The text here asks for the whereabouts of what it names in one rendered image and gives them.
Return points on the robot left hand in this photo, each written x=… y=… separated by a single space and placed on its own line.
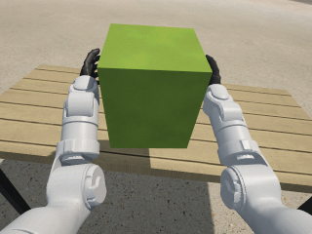
x=89 y=67

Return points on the carton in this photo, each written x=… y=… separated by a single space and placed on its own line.
x=153 y=80

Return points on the table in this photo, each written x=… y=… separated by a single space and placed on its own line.
x=31 y=123

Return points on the right robot forearm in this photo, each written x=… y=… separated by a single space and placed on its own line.
x=235 y=144

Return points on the robot right hand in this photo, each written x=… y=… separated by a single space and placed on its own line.
x=215 y=78

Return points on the robot right upper arm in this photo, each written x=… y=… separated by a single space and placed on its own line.
x=254 y=192

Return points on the left robot forearm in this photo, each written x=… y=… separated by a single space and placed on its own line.
x=79 y=126

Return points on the robot left upper arm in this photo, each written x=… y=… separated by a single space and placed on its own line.
x=72 y=193

